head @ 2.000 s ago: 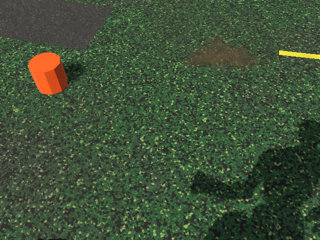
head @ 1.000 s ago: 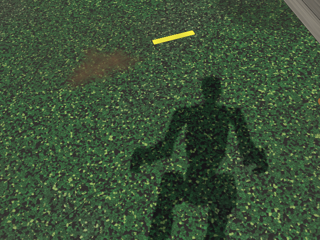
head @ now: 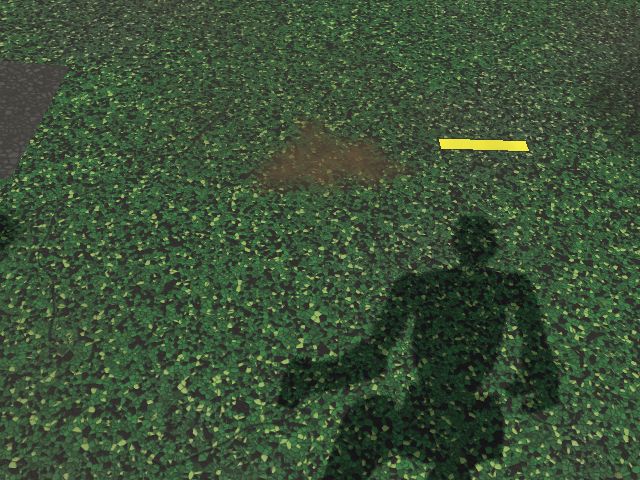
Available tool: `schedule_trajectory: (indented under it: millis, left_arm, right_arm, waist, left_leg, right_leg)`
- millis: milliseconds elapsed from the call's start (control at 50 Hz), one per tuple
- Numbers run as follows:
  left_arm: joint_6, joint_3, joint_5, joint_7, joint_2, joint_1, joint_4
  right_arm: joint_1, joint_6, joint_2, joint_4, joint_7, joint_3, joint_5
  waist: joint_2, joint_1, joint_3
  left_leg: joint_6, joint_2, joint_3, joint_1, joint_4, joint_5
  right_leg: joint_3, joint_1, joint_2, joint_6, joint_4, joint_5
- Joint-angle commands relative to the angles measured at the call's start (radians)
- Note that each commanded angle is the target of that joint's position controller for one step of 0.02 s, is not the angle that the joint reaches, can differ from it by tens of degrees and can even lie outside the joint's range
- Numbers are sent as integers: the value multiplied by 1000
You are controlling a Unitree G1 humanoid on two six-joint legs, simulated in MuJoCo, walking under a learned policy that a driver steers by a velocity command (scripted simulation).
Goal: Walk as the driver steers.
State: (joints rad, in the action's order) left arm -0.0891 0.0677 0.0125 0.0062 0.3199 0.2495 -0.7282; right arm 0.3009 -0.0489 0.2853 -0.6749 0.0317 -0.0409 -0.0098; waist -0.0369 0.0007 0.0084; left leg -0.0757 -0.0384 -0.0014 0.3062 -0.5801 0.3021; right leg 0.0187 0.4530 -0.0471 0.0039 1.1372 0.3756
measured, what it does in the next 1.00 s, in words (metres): walks ahead: right foot, then left foot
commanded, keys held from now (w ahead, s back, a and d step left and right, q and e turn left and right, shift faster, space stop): w+q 0.10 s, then w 0.14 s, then w+e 0.46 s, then e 0.30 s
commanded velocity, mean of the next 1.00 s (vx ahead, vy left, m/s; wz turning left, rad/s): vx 0.42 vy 0.00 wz -0.13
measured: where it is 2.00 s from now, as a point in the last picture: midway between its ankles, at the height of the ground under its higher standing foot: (335, 346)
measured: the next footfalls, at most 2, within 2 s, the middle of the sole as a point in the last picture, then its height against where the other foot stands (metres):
right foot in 0.38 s outside the picture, level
left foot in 0.82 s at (244, 397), level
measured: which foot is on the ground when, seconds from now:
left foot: down 0.00-0.40, up 0.42-0.80, down 0.82-1.00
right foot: up 0.00-0.36, down 0.38-0.82, up 0.84-1.00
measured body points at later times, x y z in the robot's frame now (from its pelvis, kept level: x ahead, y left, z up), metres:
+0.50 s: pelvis +0.29 -0.01 +0.00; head +0.32 +0.00 +0.45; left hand +0.42 +0.27 -0.10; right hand +0.38 -0.28 -0.12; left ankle +0.14 +0.10 -0.63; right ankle +0.36 -0.09 -0.73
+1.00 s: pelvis +0.53 +0.06 +0.00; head +0.58 +0.06 +0.45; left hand +0.68 +0.33 -0.11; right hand +0.67 -0.23 -0.08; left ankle +0.63 +0.16 -0.73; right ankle +0.46 -0.07 -0.65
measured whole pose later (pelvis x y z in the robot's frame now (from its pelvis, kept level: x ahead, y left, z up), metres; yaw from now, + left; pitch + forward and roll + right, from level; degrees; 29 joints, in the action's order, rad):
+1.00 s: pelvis +0.53 +0.06 +0.00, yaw -12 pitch +1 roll +0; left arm 0.04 0.08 0.02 -0.04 0.34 0.28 -0.69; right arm 0.10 -0.05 0.25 -0.65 0.00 -0.03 0.03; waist -0.03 0.03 0.07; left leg -0.02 0.01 -0.04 0.36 -0.47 0.13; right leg 0.05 0.51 0.00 -0.08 1.18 0.48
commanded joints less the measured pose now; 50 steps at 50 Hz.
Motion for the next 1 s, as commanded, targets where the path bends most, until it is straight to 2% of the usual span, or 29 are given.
schedule_trajectory:
  millis: [20, 100, 160, 240, 300, 320, 340, 360, 380, 400, 420, 440, 460, 480, 500, 520, 580, 660, 700, 740, 800, 820, 840, 860, 880, 900, 920, 960, 1000]
  left_arm:
    - [-36, 29, -24, 5, 111, -82, 102]
    - [-19, 10, -29, 7, 58, -176, 113]
    - [-23, -10, -17, 23, 19, -274, 125]
    - [-35, -13, -6, 42, 27, -376, 152]
    - [-40, -8, 0, 52, 46, -368, 150]
    - [-39, -2, -1, 51, 60, -342, 144]
    - [-37, 9, -3, 47, 80, -289, 131]
    - [-35, 27, -4, 41, 110, -169, 101]
    - [-30, 36, -9, 34, 140, 4, 69]
    - [-25, 60, -23, 32, 229, 149, 49]
    - [-22, 46, 11, 41, 166, 173, 19]
    - [-16, 31, 25, 34, 118, 103, 29]
    - [-6, 26, 11, 26, 103, 48, 45]
    - [-1, 21, -1, 23, 93, 10, 49]
    - [-2, 15, -12, 20, 79, -7, 57]
    - [0, 13, -16, 17, 78, -18, 63]
    - [1, 20, 2, 4, 98, -14, 55]
    - [13, 37, 14, -14, 142, 49, 32]
    - [22, 39, 20, -18, 147, 97, 18]
    - [37, 41, 24, -25, 143, 120, 9]
    - [58, 39, 18, -33, 118, 85, 30]
    - [58, 25, 7, -31, 74, 80, 53]
    - [55, 3, -15, -27, -5, 197, 59]
    - [55, -4, 10, -26, 34, 320, 63]
    - [69, 20, 23, -33, 112, 274, 45]
    - [85, 30, 23, -38, 139, 171, 64]
    - [104, 35, 15, -44, 137, 128, 73]
    - [131, 32, 10, -46, 96, 128, 86]
    - [140, 26, 9, -46, 60, 114, 100]
  right_arm:
    - [2, -21, 157, 77, -15, -40, 14]
    - [58, -20, 172, 45, -44, -49, -4]
    - [102, -16, 164, 9, -56, -48, -9]
    - [164, -11, 161, -42, -57, -48, -16]
    - [167, 0, 170, -65, -59, -53, -8]
    - [160, 3, 176, -67, -59, -54, -7]
    - [156, 7, 184, -68, -59, -55, -5]
    - [141, 13, 182, -66, -60, -51, 0]
    - [120, 15, 168, -51, -62, -41, 11]
    - [221, 3, 85, -31, -55, -16, 18]
    - [222, -17, 90, -31, -48, -7, 18]
    - [103, -36, 160, 0, -38, -23, -8]
    - [4, -56, 163, 25, -31, -19, -19]
    - [-47, -69, 150, 37, -29, -18, -4]
    - [-48, -72, 147, 38, -29, -23, 14]
    - [-29, -70, 131, 38, -27, -21, 21]
    - [-41, -57, 91, 51, -31, -7, 32]
    - [-225, -65, 54, 97, -27, 12, 27]
    - [-270, -69, 68, 108, -21, 5, 13]
    - [-280, -72, 100, 116, -21, -11, 13]
    - [-184, -79, 133, 96, -25, -36, 23]
    - [-101, -81, 168, 92, -32, -47, 38]
    - [-22, -66, 227, 97, -41, -58, 51]
    - [15, -40, 228, 73, -30, -64, 30]
    - [-28, -25, 160, 97, -29, -49, 27]
    - [-80, -14, 114, 106, -33, -36, 26]
    - [-134, -7, 95, 102, -33, -26, 28]
    - [-192, -3, 107, 81, -33, -31, 38]
    - [-206, -6, 114, 62, -37, -39, 42]
  waist:
    - [133, -7, 25]
    - [92, -26, 28]
    - [123, -65, 34]
    - [121, -101, 70]
    - [146, -89, 72]
    - [157, -74, 52]
    - [173, -46, 2]
    - [170, 21, -87]
    - [152, 103, -214]
    - [-90, 87, -392]
    - [-205, 84, -427]
    - [-126, 95, -246]
    - [-32, 87, -131]
    - [38, 55, -40]
    - [43, 23, -16]
    - [14, -2, -13]
    - [-23, -21, 4]
    - [-22, 45, 24]
    - [-30, 62, 11]
    - [-45, 52, 4]
    - [-63, -17, -58]
    - [-23, -56, -151]
    - [216, -29, -293]
    - [403, -5, -428]
    - [249, -22, -342]
    - [169, -35, -231]
    - [125, -19, -157]
    - [174, 23, -81]
    - [195, 27, -75]
  left_leg:
    - [-175, 244, 437, -207, 388, -9]
    - [-160, 191, 299, -197, 383, -277]
    - [-124, 160, 231, -166, 385, -298]
    - [-119, 206, 265, -233, 365, -303]
    - [-104, 249, 250, -348, 319, -439]
    - [-93, 248, 231, -378, 275, -593]
    - [-83, 236, 209, -406, 196, -810]
    - [-63, 203, 166, -401, 42, -994]
    - [-37, 180, 148, -254, -177, -924]
    - [47, 27, 97, 132, -593, -449]
    - [71, -56, 137, 331, -756, 223]
    - [62, 15, 167, 440, -799, 183]
    - [52, 58, 144, 445, -754, 110]
    - [53, 85, 123, 429, -669, 64]
    - [59, 112, 121, 379, -600, 26]
    - [71, 119, 114, 339, -557, 12]
    - [120, 122, 71, 296, -391, -7]
    - [147, 64, 46, 161, -73, -322]
    - [151, 40, 63, 112, 0, -392]
    - [135, 26, 91, 92, 70, -371]
    - [78, 34, 81, -57, 156, -374]
    - [30, 129, 134, -232, 150, -486]
    - [-82, 389, 362, -534, 59, -828]
    - [-207, 542, 653, -644, 104, -694]
    - [-181, 477, 604, -549, 152, -526]
    - [-144, 423, 452, -439, 171, -490]
    - [-134, 376, 344, -318, 191, -526]
    - [-128, 304, 197, -127, 251, -525]
    - [-148, 296, 122, -97, 284, -556]
  right_leg:
    - [63, 295, -55, 5, -75, -152]
    - [34, 262, -1, -51, -319, -327]
    - [7, 171, 31, -62, -516, -475]
    - [14, 153, 38, -30, -625, -516]
    - [-8, 157, 37, 20, -664, -434]
    - [-30, 116, 55, 42, -665, -380]
    - [-63, 36, 87, 67, -658, -328]
    - [-93, -126, 113, 106, -677, -342]
    - [5, -417, 25, 169, -635, -379]
    - [466, -833, -233, 350, -629, -275]
    - [783, -923, -309, 398, -796, -132]
    - [687, -803, -276, 343, -832, -20]
    - [566, -646, -235, 308, -860, -54]
    - [486, -502, -194, 292, -889, -157]
    - [433, -418, -159, 280, -912, -248]
    - [409, -366, -136, 284, -932, -302]
    - [313, -242, -104, 297, -963, -403]
    - [226, -125, -30, 228, -949, -364]
    - [260, -149, -43, 208, -922, -310]
    - [307, -220, -52, 172, -836, -359]
    - [336, -266, -16, 97, -635, -457]
    - [301, -208, 40, 56, -462, -378]
    - [193, 15, 144, -7, -155, 152]
    - [143, 177, 143, -32, 76, 364]
    - [160, 225, 84, -59, 176, 270]
    - [112, 249, 61, -75, 192, 199]
    - [94, 225, 32, -90, 174, 157]
    - [54, 120, 1, -98, 93, 99]
    - [24, 84, 1, -103, 3, 61]
Velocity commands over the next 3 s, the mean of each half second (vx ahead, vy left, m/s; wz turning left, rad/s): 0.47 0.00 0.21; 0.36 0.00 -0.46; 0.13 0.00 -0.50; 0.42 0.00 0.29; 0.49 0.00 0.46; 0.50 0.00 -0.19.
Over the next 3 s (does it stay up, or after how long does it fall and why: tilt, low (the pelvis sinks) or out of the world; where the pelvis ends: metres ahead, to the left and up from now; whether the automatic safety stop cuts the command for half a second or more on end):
stays up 1.34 -0.03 0.01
